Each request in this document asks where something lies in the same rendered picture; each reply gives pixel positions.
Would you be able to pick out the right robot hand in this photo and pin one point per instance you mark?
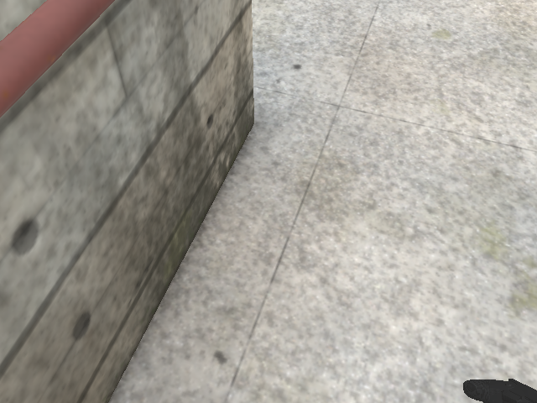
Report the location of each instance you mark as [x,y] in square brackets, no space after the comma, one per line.
[499,391]

